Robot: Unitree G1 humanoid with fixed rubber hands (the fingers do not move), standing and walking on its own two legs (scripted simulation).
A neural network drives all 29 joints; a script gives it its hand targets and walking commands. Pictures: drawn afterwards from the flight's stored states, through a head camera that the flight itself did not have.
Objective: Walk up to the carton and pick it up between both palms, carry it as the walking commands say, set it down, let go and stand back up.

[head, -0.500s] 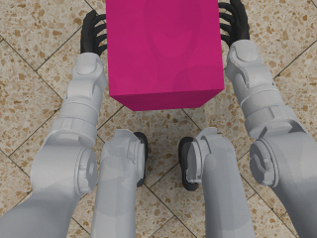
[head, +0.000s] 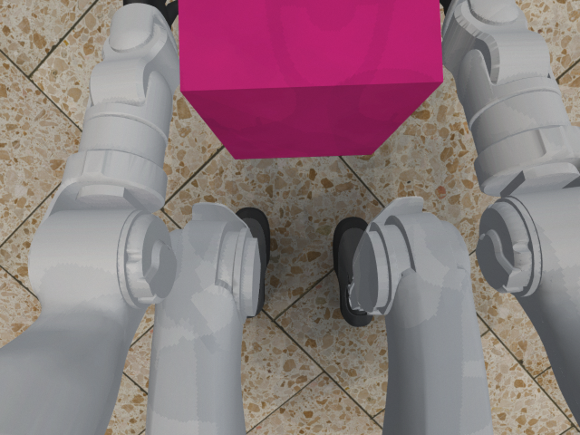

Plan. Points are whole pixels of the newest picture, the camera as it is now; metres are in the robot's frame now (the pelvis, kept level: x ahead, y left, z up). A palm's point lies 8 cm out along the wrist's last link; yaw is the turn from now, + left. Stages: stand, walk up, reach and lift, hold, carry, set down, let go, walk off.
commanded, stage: set down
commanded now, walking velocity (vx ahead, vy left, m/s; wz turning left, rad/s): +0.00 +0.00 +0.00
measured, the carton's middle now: (302, 37) +0.53 +0.00 -0.24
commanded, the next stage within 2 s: none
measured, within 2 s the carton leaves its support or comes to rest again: rests again in 1.76 s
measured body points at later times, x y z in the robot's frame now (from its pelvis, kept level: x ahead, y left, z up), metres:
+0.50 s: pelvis +0.01 +0.00 -0.02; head +0.36 +0.00 +0.25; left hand +0.57 +0.16 -0.17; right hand +0.58 -0.16 -0.16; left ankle +0.15 +0.10 -0.36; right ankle +0.13 -0.10 -0.36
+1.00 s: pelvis +0.02 +0.00 -0.02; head +0.38 +0.00 +0.24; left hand +0.58 +0.16 -0.17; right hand +0.59 -0.16 -0.16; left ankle +0.15 +0.10 -0.36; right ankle +0.13 -0.10 -0.36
